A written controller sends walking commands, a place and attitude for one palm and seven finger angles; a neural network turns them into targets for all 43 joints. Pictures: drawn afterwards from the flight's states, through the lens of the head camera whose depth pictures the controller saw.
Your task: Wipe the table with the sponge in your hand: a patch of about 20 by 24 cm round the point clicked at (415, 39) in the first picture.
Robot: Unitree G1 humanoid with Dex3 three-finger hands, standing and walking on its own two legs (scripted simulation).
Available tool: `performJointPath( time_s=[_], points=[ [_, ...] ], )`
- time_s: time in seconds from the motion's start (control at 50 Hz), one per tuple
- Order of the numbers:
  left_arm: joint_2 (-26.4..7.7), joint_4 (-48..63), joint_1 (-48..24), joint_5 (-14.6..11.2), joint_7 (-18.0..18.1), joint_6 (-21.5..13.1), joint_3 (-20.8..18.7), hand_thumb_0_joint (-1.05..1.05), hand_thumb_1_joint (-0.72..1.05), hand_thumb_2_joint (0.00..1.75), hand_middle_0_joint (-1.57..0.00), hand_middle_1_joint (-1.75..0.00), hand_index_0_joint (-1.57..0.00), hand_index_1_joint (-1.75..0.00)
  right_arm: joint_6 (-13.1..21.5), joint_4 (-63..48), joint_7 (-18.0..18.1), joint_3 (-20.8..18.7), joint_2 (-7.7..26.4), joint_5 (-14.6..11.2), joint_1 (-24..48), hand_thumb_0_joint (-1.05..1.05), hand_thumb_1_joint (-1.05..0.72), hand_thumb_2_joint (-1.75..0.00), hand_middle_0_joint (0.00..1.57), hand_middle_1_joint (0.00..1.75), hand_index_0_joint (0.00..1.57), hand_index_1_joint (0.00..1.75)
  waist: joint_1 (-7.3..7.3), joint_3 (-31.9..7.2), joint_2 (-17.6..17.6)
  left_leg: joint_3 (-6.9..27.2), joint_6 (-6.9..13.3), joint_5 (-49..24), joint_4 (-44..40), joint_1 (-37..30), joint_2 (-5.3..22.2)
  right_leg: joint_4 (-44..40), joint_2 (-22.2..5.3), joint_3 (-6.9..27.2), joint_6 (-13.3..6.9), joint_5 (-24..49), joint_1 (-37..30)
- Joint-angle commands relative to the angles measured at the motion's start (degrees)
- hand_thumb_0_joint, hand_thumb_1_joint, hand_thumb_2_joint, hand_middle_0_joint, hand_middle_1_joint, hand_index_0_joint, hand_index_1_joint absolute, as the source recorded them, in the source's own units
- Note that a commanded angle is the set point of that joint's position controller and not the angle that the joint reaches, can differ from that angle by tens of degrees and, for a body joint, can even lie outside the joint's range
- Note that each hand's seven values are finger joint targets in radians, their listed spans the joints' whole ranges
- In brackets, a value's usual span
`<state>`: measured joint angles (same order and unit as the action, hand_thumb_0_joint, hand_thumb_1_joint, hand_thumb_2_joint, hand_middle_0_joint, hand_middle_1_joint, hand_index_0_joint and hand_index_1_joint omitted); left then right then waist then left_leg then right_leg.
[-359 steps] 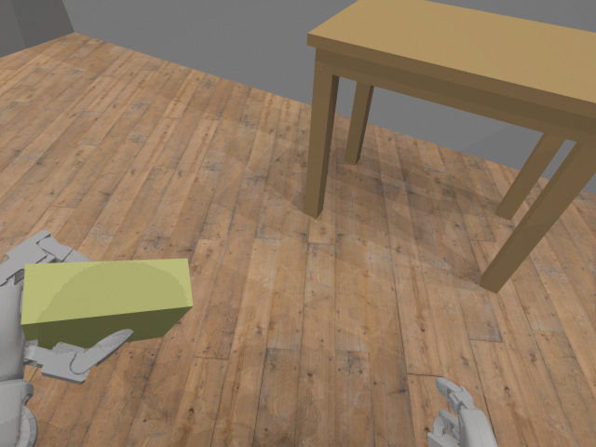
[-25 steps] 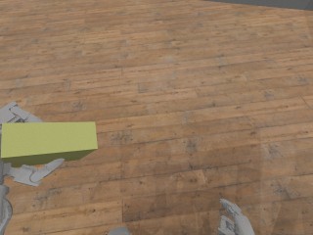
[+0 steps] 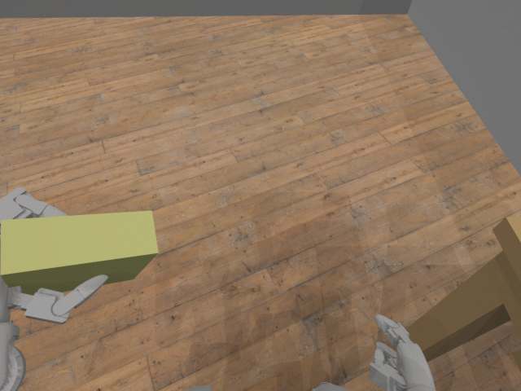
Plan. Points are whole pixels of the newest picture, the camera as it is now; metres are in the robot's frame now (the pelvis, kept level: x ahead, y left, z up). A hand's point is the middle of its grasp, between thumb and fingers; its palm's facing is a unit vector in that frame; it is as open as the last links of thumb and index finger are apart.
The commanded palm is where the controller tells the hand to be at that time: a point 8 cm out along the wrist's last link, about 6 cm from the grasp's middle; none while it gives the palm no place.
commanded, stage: turn to face it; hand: left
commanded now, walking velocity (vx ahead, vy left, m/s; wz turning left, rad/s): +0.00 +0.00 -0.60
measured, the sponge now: (104, 253) +0.23 +0.22 +0.14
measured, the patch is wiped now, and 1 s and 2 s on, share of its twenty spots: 0.00 0.00 0.00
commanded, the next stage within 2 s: none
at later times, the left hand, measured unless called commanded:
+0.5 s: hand (182, 273) +0.20 +0.11 +0.18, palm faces +0.16 -0.86 -0.49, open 9.5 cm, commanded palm +0.17 +0.16 +0.19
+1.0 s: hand (334, 322) +0.17 -0.04 +0.17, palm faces -0.18 -0.84 -0.51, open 9.5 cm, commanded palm +0.14 +0.05 +0.19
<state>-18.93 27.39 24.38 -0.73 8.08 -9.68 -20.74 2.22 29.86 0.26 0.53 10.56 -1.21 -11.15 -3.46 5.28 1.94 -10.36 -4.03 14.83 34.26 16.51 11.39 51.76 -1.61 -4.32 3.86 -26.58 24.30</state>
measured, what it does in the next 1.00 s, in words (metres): walks backwards, turning right: right foot, then left foot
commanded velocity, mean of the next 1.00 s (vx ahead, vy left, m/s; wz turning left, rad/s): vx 0.00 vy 0.00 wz -0.60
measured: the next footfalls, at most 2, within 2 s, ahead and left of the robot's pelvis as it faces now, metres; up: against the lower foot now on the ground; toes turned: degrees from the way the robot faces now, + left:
right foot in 0.06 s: +0.04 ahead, -0.13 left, +0.00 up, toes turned -8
left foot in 0.60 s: -0.03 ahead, +0.09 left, +0.00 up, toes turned -14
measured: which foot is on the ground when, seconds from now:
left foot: down 0.00-0.08, up 0.10-0.58, down 0.60-0.86, up 0.88-1.00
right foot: up 0.00-0.04, down 0.06-0.62, up 0.64-0.84, down 0.86-1.00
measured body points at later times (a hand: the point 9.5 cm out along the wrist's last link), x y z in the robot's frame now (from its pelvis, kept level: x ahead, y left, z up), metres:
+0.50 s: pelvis -0.06 -0.07 +0.01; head -0.02 -0.10 +0.46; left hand +0.19 +0.15 +0.20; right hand +0.06 -0.34 -0.09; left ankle -0.05 +0.09 -0.69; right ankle +0.00 -0.13 -0.73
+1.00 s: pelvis -0.15 -0.10 -0.01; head -0.10 -0.15 +0.43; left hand +0.18 +0.00 +0.20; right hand -0.12 -0.37 -0.13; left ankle -0.09 +0.07 -0.66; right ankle -0.12 -0.19 -0.73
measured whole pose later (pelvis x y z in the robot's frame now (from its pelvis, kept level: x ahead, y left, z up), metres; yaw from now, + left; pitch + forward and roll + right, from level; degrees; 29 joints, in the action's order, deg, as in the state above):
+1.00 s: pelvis -0.15 -0.10 -0.01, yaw -33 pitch -1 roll +2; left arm -23.2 32.7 23.2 -2.1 7.2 -9.3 -21.0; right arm -2.3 33.0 -0.8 2.7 12.3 0.1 -6.5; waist 0.1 11.8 0.6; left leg -1.9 -5.0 29.8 64.0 24.7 5.9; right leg 37.8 2.1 -1.7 -4.9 -13.4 23.3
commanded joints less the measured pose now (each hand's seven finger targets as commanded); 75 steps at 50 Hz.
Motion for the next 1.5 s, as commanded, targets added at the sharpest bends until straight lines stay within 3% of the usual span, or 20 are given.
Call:
performJointPath(
  time_s=[0.0, 0.02, 0.06, 0.1, 0.2, 0.5, 0.54, 0.62, 0.7, 0.8, 0.82, 0.86, 0.9, 0.96, 1.18, 1.26, 1.3, 1.42, 1.46, 1.48],
  points=[
    [-12.94, 19.12, -8.46, -0.10, 0.72, -4.64, -4.16, 0.00, 0.10, 1.30, -1.20, -1.60, -1.20, -1.60, 4.11, -8.18, 0.20, -3.76, 9.52, -0.07, 1.73, 0.00, -0.90, -0.90, 0.20, 0.30, 0.20, 0.30, 2.16, -7.85, 12.62, 1.71, 5.06, -2.57, -3.30, 1.57, 8.41, -15.80, 1.39, -4.49, -0.09, 6.07, -11.41],
    [-13.27, 19.54, -8.18, -0.34, 0.73, -4.70, -4.94, 0.00, 0.10, 1.30, -1.20, -1.60, -1.20, -1.60, 4.27, -8.17, -0.06, -3.62, 8.58, -0.25, 1.53, 0.00, -0.90, -0.90, 0.20, 0.30, 0.20, 0.30, 2.05, -9.16, 8.05, 0.83, 3.77, 0.68, 3.51, 2.56, 6.27, -21.33, -0.92, -1.71, -1.38, 11.04, -14.13],
    [-19.98, 19.17, -4.79, -1.18, 1.78, -5.15, -12.28, 0.00, 0.10, 1.30, -1.20, -1.60, -1.20, -1.60, 4.14, -9.82, 0.31, -2.47, 5.55, 0.28, 5.28, 0.00, -0.90, -0.90, 0.20, 0.30, 0.20, 0.30, 0.39, -10.04, -17.69, 2.58, -0.86, 24.14, 29.57, 17.55, -6.94, -31.32, -17.63, 29.47, -11.60, 40.86, -17.40],
    [-19.95, 19.57, -2.46, -2.56, 1.53, -4.30, -13.92, 0.00, 0.10, 1.30, -1.20, -1.60, -1.20, -1.60, 2.77, -8.56, 0.06, -3.17, 6.72, 0.14, 7.80, 0.00, -0.90, -0.90, 0.20, 0.30, 0.20, 0.30, 1.45, -13.42, -12.94, 12.53, -1.29, 17.27, 39.24, 17.60, -5.02, -31.95, -18.83, 32.66, -13.16, 36.39, -15.84],
    [-14.40, 14.21, 10.06, -4.01, 1.10, -5.72, -14.51, 0.00, 0.10, 1.30, -1.20, -1.60, -1.20, -1.60, -2.17, -6.22, -0.51, -2.25, 4.53, 0.53, 7.09, 0.00, -0.90, -0.90, 0.20, 0.30, 0.20, 0.30, 2.76, -17.23, -7.26, 10.74, -2.38, 9.09, 31.91, 19.03, -5.65, -26.52, -11.64, 19.09, -12.71, 44.73, -25.77],
    [-14.53, 18.88, -2.30, -2.02, 1.36, -3.64, -6.91, 0.00, 0.10, 1.30, -1.20, -1.60, -1.20, -1.60, -4.86, -7.33, -0.16, -2.95, 8.21, 0.83, 7.03, 0.00, -0.90, -0.90, 0.20, 0.30, 0.20, 0.30, 0.69, -15.51, -6.88, 8.77, 2.00, 12.42, -2.04, -2.01, -10.39, -36.17, -8.10, 31.38, -10.33, 17.85, -11.59],
    [-13.68, 18.17, -2.85, -1.77, 0.86, -4.15, -6.07, 0.00, 0.10, 1.30, -1.20, -1.60, -1.20, -1.60, -4.86, -7.23, -0.12, -2.83, 7.53, 1.11, 5.15, 0.00, -0.90, -0.90, 0.20, 0.30, 0.20, 0.30, 1.88, -15.72, -4.46, 7.86, 3.35, 7.76, -11.52, -11.62, -8.97, -33.94, -5.19, 28.68, -7.46, 13.39, -5.41],
    [-15.04, 17.94, -3.14, -0.50, 0.23, -5.01, -8.72, 0.00, 0.10, 1.30, -1.20, -1.60, -1.20, -1.60, -3.02, -9.36, 0.55, -3.72, 7.08, 0.52, 6.46, 0.00, -0.90, -0.90, 0.20, 0.30, 0.20, 0.30, 1.17, -10.11, 11.87, 18.94, 13.50, -10.40, -17.77, -12.72, 15.09, 7.52, 4.68, 8.35, -1.30, 1.21, 10.99],
    [-10.65, 17.96, -4.83, -1.35, -0.68, -4.10, -5.04, 0.00, 0.10, 1.30, -1.20, -1.60, -1.20, -1.60, -1.33, -8.57, -0.63, -3.26, 7.34, -0.42, 5.27, 0.00, -0.90, -0.90, 0.20, 0.30, 0.20, 0.30, 1.51, -3.15, 12.84, 3.83, 9.84, -12.32, -13.97, -2.84, 11.30, 4.80, -0.69, 3.72, -0.79, 0.80, 6.63],
    [-10.24, 14.26, -9.18, -0.28, 0.13, -2.63, -2.15, 0.00, 0.10, 1.30, -1.20, -1.60, -1.20, -1.60, 1.45, -7.88, -0.13, -3.65, 9.67, -0.52, 1.70, 0.00, -0.90, -0.90, 0.20, 0.30, 0.20, 0.30, 2.86, -5.45, 8.91, 1.52, 4.56, -20.71, -0.66, -4.05, 7.80, -17.41, 3.23, -3.27, -1.03, 11.29, -9.20],
    [-11.57, 14.23, -9.89, -0.37, 0.20, -2.76, -3.48, 0.00, 0.10, 1.30, -1.20, -1.60, -1.20, -1.60, 1.77, -8.01, -0.16, -3.51, 9.41, -0.63, 2.46, 0.00, -0.90, -0.90, 0.20, 0.30, 0.20, 0.30, 2.30, -7.36, 5.58, 0.88, 3.65, -18.50, 6.83, -3.31, 6.41, -22.61, 1.54, -1.40, -2.13, 17.69, -13.33],
    [-17.65, 13.39, -8.03, -0.54, 1.30, -3.48, -9.35, 0.00, 0.10, 1.30, -1.20, -1.60, -1.20, -1.60, 1.80, -9.34, 0.37, -2.77, 6.68, -0.33, 5.40, 0.00, -0.90, -0.90, 0.20, 0.30, 0.20, 0.30, 1.21, -10.80, -19.25, 1.70, -0.94, 20.79, 30.45, 14.20, -7.16, -27.21, -15.65, 28.01, -12.40, 58.45, -23.11],
    [-19.54, 17.38, -4.23, -1.90, 1.28, -3.54, -12.37, 0.00, 0.10, 1.30, -1.20, -1.60, -1.20, -1.60, 0.30, -8.41, 0.53, -3.97, 7.78, -0.37, 7.08, 0.00, -0.90, -0.90, 0.20, 0.30, 0.20, 0.30, 1.09, -14.36, -12.36, 11.90, -0.77, 19.88, 36.78, 10.91, -4.76, -30.14, -17.30, 30.67, -12.75, 40.85, -16.83],
    [-17.55, 22.46, 7.27, -3.52, 1.38, -5.00, -14.53, 0.00, 0.10, 1.30, -1.20, -1.60, -1.20, -1.60, -2.02, -7.80, -0.52, -1.66, 5.35, 0.38, 8.04, 0.00, -0.90, -0.90, 0.20, 0.30, 0.20, 0.30, 1.54, -16.97, -3.48, 11.05, -0.74, 13.49, 30.23, 12.73, -6.09, -27.68, -12.99, 23.73, -14.07, 33.58, -19.35],
    [-14.28, 14.27, 8.85, -2.98, 1.36, -3.10, -12.55, 0.00, 0.10, 1.30, -1.20, -1.60, -1.20, -1.60, -4.62, -6.27, -0.64, -2.73, 7.63, -0.14, 4.65, 0.00, -0.90, -0.90, 0.20, 0.30, 0.20, 0.30, 2.48, -16.85, -9.65, 7.22, 1.80, 7.42, -7.50, -8.31, -8.04, -30.56, -6.27, 25.86, -8.97, 14.23, -5.78],
    [-14.19, 14.94, 3.00, -1.25, 0.71, -3.15, -10.80, 0.00, 0.10, 1.30, -1.20, -1.60, -1.20, -1.60, -3.42, -7.21, 1.31, -3.11, 7.76, 0.12, 6.79, 0.00, -0.90, -0.90, 0.20, 0.30, 0.20, 0.30, 1.55, -10.96, 11.26, 20.09, 12.87, -6.14, -17.48, -7.85, 15.44, 7.48, 3.56, 8.35, -1.94, -0.92, 8.41],
    [-13.20, 16.20, -1.80, -0.56, 0.33, -2.82, -7.97, 0.00, 0.10, 1.30, -1.20, -1.60, -1.20, -1.60, -2.89, -6.96, 1.20, -2.99, 6.87, -0.07, 6.22, 0.00, -0.90, -0.90, 0.20, 0.30, 0.20, 0.30, 1.71, -7.41, 7.62, 15.19, 13.91, -5.33, -16.28, -1.28, 15.31, 16.07, 0.72, 8.15, -1.13, 0.69, 7.37],
    [-11.20, 17.05, -12.69, -0.38, 0.80, -2.29, -1.79, 0.00, 0.10, 1.30, -1.20, -1.60, -1.20, -1.60, 1.35, -7.41, 0.72, -3.24, 9.23, -0.42, 3.61, 0.00, -0.90, -0.90, 0.20, 0.30, 0.20, 0.30, 2.05, -3.93, 10.47, 2.40, 5.66, -6.89, -4.65, 0.49, 8.59, -12.55, 1.10, -1.75, -0.36, 4.60, -7.41],
    [-13.66, 17.03, -14.03, -0.22, 1.09, -2.67, -4.12, 0.00, 0.10, 1.30, -1.20, -1.60, -1.20, -1.60, 2.32, -7.42, 0.33, -3.21, 8.12, -0.54, 2.64, 0.00, -0.90, -0.90, 0.20, 0.30, 0.20, 0.30, 2.14, -6.52, -0.26, 0.76, 2.30, 1.10, 11.14, 1.91, 2.63, -24.98, -3.71, 6.62, -3.99, 18.63, -12.75],
    [-17.52, 16.30, -12.07, -0.55, 1.64, -2.87, -7.80, 0.00, 0.10, 1.30, -1.20, -1.60, -1.20, -1.60, 2.38, -8.53, 0.60, -2.76, 6.17, -0.44, 4.60, 0.00, -0.90, -0.90, 0.20, 0.30, 0.20, 0.30, 1.36, -8.05, -17.18, 0.80, -0.49, 18.88, 24.98, 11.48, -5.91, -30.17, -14.26, 26.92, -9.96, 35.96, -16.45]
  ],
)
